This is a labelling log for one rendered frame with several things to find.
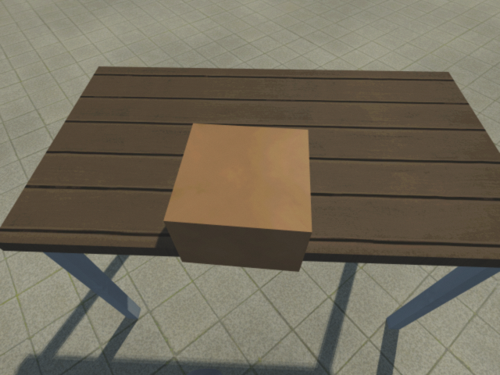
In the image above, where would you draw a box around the carton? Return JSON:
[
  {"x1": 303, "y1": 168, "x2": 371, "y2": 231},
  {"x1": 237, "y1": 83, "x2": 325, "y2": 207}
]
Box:
[{"x1": 163, "y1": 123, "x2": 312, "y2": 272}]

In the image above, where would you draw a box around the table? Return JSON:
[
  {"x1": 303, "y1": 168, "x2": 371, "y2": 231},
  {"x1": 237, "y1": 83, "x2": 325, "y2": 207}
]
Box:
[{"x1": 0, "y1": 66, "x2": 500, "y2": 330}]

